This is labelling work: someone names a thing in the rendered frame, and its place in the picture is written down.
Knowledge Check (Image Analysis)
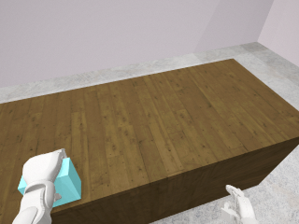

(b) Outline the robot right hand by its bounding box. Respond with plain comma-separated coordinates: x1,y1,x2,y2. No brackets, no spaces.
221,185,257,224

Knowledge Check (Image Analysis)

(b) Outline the table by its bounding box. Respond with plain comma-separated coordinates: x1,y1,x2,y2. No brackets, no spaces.
0,58,299,224

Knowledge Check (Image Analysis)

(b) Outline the robot left forearm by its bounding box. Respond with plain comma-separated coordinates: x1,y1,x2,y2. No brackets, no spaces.
12,180,55,224

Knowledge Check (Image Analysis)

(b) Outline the sponge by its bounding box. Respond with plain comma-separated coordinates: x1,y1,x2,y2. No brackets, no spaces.
18,158,81,208

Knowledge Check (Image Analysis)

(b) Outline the robot left hand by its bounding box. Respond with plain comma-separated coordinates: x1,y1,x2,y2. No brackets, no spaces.
22,148,67,202

